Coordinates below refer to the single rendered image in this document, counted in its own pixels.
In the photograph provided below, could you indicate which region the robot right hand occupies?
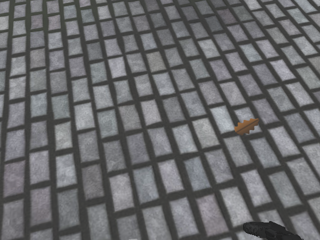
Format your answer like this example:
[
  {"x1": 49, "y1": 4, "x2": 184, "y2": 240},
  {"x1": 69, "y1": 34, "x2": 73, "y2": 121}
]
[{"x1": 243, "y1": 221, "x2": 304, "y2": 240}]

